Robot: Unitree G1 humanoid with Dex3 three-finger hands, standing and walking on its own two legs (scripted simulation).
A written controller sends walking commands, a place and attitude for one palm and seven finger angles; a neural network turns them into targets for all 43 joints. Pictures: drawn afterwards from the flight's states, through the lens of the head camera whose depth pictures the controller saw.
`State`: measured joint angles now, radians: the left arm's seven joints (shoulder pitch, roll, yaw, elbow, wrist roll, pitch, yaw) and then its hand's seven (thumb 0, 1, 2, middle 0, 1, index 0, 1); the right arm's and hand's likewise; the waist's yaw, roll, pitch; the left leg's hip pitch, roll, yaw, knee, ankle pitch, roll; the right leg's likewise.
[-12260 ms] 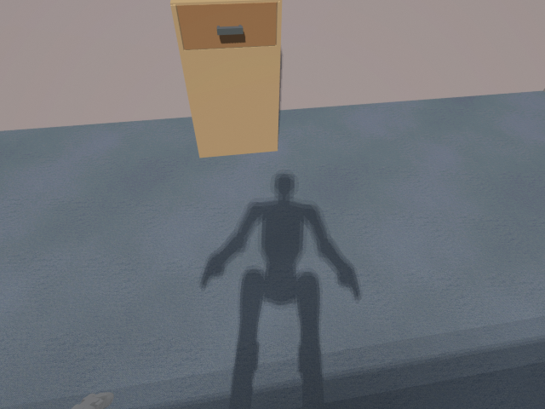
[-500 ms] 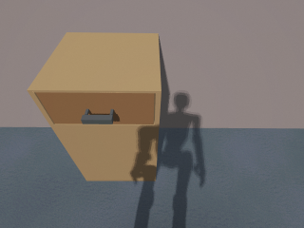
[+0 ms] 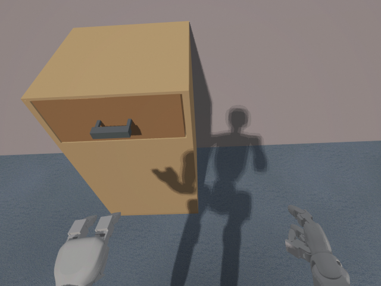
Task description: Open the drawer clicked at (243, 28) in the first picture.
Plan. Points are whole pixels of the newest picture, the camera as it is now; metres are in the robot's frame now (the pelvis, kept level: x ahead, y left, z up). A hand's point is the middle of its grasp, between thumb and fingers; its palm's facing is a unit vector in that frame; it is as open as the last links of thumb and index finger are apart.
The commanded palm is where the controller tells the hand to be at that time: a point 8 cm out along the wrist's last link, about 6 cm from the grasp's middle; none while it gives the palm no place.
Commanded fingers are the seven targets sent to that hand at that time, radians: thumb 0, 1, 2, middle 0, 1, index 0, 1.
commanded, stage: raise the hand with hooked fingers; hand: left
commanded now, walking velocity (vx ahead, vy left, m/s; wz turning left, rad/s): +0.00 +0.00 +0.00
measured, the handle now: (112, 127) +0.51 +0.32 -0.01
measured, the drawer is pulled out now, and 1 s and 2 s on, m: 0.00 0.00 0.00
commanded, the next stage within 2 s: move the hooked fingers above the handle in 1.48 s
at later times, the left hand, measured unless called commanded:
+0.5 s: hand (78, 216) +0.22 +0.26 +0.04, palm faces -0.01 -0.13 -0.99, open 11.5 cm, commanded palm +0.21 +0.28 +0.10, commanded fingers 0.00 -0.20 0.43 -0.28 -1.00 -0.28 -1.00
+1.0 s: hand (47, 165) +0.29 +0.34 +0.11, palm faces +0.09 -0.07 -0.99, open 13.8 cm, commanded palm +0.26 +0.33 +0.16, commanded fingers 0.00 -0.50 0.30 -0.30 -1.20 -0.30 -1.20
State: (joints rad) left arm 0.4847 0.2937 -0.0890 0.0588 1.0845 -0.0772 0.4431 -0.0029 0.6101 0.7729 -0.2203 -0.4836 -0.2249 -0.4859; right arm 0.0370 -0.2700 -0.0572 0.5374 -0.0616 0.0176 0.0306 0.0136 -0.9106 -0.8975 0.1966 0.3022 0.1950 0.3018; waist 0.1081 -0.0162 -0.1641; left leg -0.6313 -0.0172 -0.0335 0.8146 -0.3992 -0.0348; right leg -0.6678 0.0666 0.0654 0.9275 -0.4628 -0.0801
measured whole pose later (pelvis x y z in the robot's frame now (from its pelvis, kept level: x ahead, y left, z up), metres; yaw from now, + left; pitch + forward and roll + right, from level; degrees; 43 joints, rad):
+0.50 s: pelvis -0.02 +0.03 +0.02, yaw +0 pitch +5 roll +2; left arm 0.21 0.36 -0.07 0.08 0.97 0.07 0.29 0.00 0.02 0.52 -0.28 -0.86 -0.28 -0.86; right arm 0.22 -0.25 -0.01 0.62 -0.02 0.06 -0.07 0.02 -0.91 -0.90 0.20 0.30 0.20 0.30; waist 0.03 0.05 -0.09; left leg -0.47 -0.03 -0.04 0.69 -0.32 -0.02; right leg -0.48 0.05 0.07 0.76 -0.37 -0.03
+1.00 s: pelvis +0.00 +0.08 +0.04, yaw +1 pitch +2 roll +0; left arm -0.10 0.41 -0.13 0.12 0.99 0.20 0.15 -0.01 -0.47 0.31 -0.31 -1.18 -0.32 -1.18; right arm 0.09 -0.18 0.04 0.59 0.00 0.10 -0.04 0.01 -0.91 -0.90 0.20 0.30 0.20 0.30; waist 0.09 0.06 -0.05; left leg -0.33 -0.08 -0.05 0.60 -0.30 0.05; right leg -0.30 -0.01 0.06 0.59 -0.33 0.02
